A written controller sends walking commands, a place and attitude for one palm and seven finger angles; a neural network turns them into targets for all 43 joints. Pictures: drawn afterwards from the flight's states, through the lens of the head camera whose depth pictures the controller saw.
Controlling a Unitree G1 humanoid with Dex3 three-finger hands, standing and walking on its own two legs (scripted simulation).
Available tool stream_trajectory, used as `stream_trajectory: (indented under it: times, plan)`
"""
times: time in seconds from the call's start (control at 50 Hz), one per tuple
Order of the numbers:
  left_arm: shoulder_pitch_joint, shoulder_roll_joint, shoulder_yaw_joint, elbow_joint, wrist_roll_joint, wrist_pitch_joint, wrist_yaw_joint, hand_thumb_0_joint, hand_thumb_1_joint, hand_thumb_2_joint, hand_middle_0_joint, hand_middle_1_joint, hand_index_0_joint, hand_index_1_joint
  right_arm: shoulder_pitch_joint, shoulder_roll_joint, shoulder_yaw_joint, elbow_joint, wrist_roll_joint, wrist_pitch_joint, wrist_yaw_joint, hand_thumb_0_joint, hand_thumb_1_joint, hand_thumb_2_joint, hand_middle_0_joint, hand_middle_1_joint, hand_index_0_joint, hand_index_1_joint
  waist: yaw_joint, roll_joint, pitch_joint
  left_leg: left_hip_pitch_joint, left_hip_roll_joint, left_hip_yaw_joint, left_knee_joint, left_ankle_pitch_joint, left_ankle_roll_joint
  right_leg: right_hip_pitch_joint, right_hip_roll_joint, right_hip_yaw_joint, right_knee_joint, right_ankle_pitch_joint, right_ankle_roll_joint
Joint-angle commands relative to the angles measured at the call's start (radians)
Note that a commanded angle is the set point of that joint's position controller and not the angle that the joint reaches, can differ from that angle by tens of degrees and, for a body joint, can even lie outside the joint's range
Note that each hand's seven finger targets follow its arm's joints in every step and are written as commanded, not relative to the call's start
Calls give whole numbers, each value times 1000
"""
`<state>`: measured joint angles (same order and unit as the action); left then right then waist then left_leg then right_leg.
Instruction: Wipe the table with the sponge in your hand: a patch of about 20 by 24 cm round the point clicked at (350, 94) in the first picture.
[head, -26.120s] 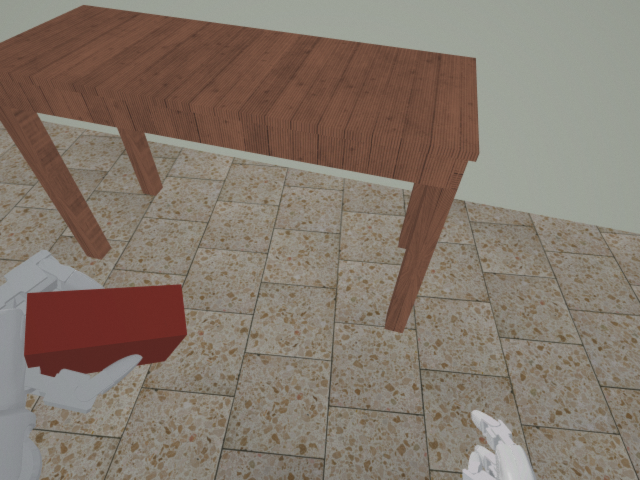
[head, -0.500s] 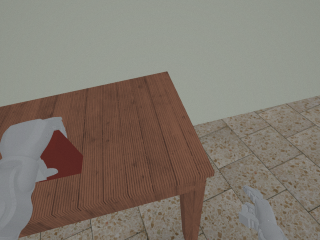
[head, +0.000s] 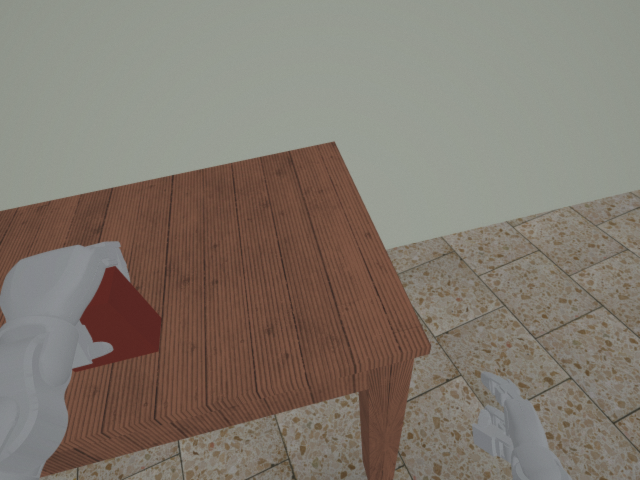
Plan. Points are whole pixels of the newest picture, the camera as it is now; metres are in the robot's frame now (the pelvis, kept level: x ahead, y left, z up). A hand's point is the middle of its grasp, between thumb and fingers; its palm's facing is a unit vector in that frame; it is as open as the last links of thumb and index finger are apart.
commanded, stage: move the sponge above the wiping area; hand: left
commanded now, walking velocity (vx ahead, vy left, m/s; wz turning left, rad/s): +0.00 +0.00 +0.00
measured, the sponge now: (103, 329) +0.23 +0.31 +0.09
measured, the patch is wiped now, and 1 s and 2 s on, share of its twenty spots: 0.00 0.00 0.00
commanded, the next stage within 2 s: lower the sponge onto the table in 0.68 s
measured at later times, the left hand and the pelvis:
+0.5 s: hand (75, 318) +0.21 +0.30 +0.14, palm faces +0.05 -0.03 -1.00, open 9.4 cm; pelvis -0.01 +0.00 +0.00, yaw +0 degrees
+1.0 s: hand (86, 311) +0.23 +0.30 +0.14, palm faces +0.04 -0.03 -1.00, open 9.4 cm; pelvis -0.01 +0.00 +0.00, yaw +0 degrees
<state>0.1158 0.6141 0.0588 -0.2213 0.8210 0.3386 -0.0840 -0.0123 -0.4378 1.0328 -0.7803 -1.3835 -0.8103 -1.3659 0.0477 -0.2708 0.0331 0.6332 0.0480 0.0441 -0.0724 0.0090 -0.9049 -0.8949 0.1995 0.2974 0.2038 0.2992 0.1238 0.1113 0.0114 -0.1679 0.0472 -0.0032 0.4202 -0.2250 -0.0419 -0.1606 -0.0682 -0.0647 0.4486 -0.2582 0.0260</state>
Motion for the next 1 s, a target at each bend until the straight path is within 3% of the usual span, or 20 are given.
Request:
stream_trajectory:
  times: [0.0, 0.12, 0.16, 0.18, 0.24, 0.26, 0.28, 0.36, 0.46, 0.5, 0.56, 0.58, 0.66, 0.7, 0.76, 0.84, 0.86, 0.92, 0.96, 0.98]
  plan:
    - [-195, 269, 171, -266, 19, -43, 38, 0, 100, 1300, -1200, -1600, -1200, -1600, -168, -94, -37, -180, -10, -73, -8, 0, -900, -900, 200, 300, 200, 300, -9, -18, -240, 71, -72, 28, -23, 283, 77, 89, 67, -1, -46, 247, -58]
    - [-170, 266, 188, -295, 32, -60, 63, 0, 100, 1300, -1200, -1600, -1200, -1600, -157, -89, -43, -179, -15, -70, -4, 0, -900, -900, 200, 300, 200, 300, 4, -15, -220, 67, -66, 23, -30, 313, 72, 91, 69, -3, -48, 252, -64]
    - [-164, 280, 220, -306, 32, -39, 77, 0, 100, 1300, -1200, -1600, -1200, -1600, -206, -82, -34, -182, -10, -73, 2, 0, -900, -900, 200, 300, 200, 300, 20, 1, -213, 68, -66, 19, -32, 306, 69, 89, 83, 22, -49, 237, -76]
    - [-172, 258, 194, -292, 29, -37, 82, 0, 100, 1300, -1200, -1600, -1200, -1600, -165, -88, -41, -177, -16, -67, 4, 0, -900, -900, 200, 300, 200, 300, 10, -24, -219, 56, -62, 29, -31, 320, 69, 100, 70, -7, -43, 253, -69]
    - [-121, 262, 207, -291, 22, -14, 87, 0, 100, 1300, -1200, -1600, -1200, -1600, -176, -89, -46, -181, -9, -58, 10, 0, -900, -900, 200, 300, 200, 300, 17, -39, -215, 47, -62, 26, -34, 312, 67, 109, 64, 3, -42, 260, -63]
    - [-115, 273, 224, -306, 18, 5, 83, 0, 100, 1300, -1200, -1600, -1200, -1600, -230, -84, -33, -188, -5, -62, 12, 0, -900, -900, 200, 300, 200, 300, 27, -15, -201, 43, -66, 21, -37, 293, 67, 99, 79, 26, -46, 234, -73]
    - [-147, 246, 181, -283, 15, 8, 78, 0, 100, 1300, -1200, -1600, -1200, -1600, -192, -92, -37, -180, -9, -57, 8, 0, -900, -900, 200, 300, 200, 300, 8, -35, -192, 32, -63, 31, -38, 275, 67, 92, 67, 0, -45, 224, -64]
    - [-147, 271, 193, -262, 13, 27, 47, 0, 100, 1300, -1200, -1600, -1200, -1600, -237, -93, -24, -185, -1, -62, -1, 0, -900, -900, 200, 300, 200, 300, 6, -53, -161, 28, -70, 24, -40, 218, 71, 62, 80, 27, -58, 179, -65]
    - [-190, 274, 178, -298, 16, -18, 21, 0, 100, 1300, -1200, -1600, -1200, -1600, -229, -85, -21, -191, -3, -75, -15, 0, -900, -900, 200, 300, 200, 300, 0, -29, -180, 52, -76, 20, -36, 210, 75, 58, 82, 25, -65, 167, -63]
    - [-213, 290, 187, -240, 19, -44, 25, 0, 100, 1300, -1200, -1600, -1200, -1600, -169, -96, -34, -170, -8, -74, -24, 0, -900, -900, 200, 300, 200, 300, -14, -65, -182, 50, -74, 27, -35, 202, 76, 59, 71, 9, -70, 164, -54]
    - [-239, 343, 241, -247, 26, -59, 40, 0, 100, 1300, -1200, -1600, -1200, -1600, -214, -89, -27, -173, -6, -80, -24, 0, -900, -900, 200, 300, 200, 300, 7, -6, -183, 55, -78, 22, -38, 195, 72, 63, 83, 37, -79, 141, -70]
    - [-270, 308, 206, -248, 22, -70, 45, 0, 100, 1300, -1200, -1600, -1200, -1600, -178, -90, -32, -171, -12, -78, -24, 0, -900, -900, 200, 300, 200, 300, -3, -6, -193, 50, -75, 30, -41, 206, 71, 76, 70, 7, -74, 156, -64]
    - [-213, 331, 256, -222, 8, -59, 58, 0, 100, 1300, -1200, -1600, -1200, -1600, -216, -87, -32, -170, -5, -80, -18, 0, -900, -900, 200, 300, 200, 300, 17, -3, -188, 48, -75, 22, -39, 216, 68, 83, 81, 39, -76, 166, -72]
    - [-214, 313, 230, -170, 0, -49, 57, 0, 100, 1300, -1200, -1600, -1200, -1600, -170, -99, -40, -158, -5, -74, -17, 0, -900, -900, 200, 300, 200, 300, 1, -37, -171, 23, -71, 29, -46, 190, 65, 81, 68, 14, -76, 152, -58]
    - [-225, 303, 213, -153, 0, -29, 39, 0, 100, 1300, -1200, -1600, -1200, -1600, -225, -98, -27, -167, 3, -77, -16, 0, -900, -900, 200, 300, 200, 300, 4, -19, -144, 11, -75, 24, -52, 154, 66, 56, 78, 31, -84, 110, -65]
    - [-254, 287, 174, -205, 6, -59, 25, 0, 100, 1300, -1200, -1600, -1200, -1600, -179, -100, -38, -174, -5, -81, -23, 0, -900, -900, 200, 300, 200, 300, -5, -30, -194, 37, -76, 23, -51, 170, 73, 73, 67, 2, -72, 135, -56]
    - [-247, 293, 190, -231, 11, -60, 24, 0, 100, 1300, -1200, -1600, -1200, -1600, -223, -90, -25, -184, -2, -91, -22, 0, -900, -900, 200, 300, 200, 300, 4, -7, -202, 49, -76, 18, -49, 175, 73, 70, 80, 22, -74, 127, -67]
    - [-233, 306, 207, -231, 14, -83, 34, 0, 100, 1300, -1200, -1600, -1200, -1600, -162, -99, -41, -171, -12, -85, -22, 0, -900, -900, 200, 300, 200, 300, 2, -29, -208, 48, -72, 23, -47, 206, 73, 83, 69, 2, -68, 167, -60]
    - [-217, 327, 247, -255, 16, -73, 51, 0, 100, 1300, -1200, -1600, -1200, -1600, -209, -88, -32, -179, -8, -88, -16, 0, -900, -900, 200, 300, 200, 300, 20, -2, -202, 46, -74, 14, -46, 218, 70, 86, 84, 27, -68, 160, -73]
    - [-254, 284, 200, -240, 15, -74, 56, 0, 100, 1300, -1200, -1600, -1200, -1600, -169, -91, -36, -170, -13, -81, -16, 0, -900, -900, 200, 300, 200, 300, 2, -16, -202, 42, -68, 27, -48, 223, 69, 86, 72, -3, -66, 170, -66]
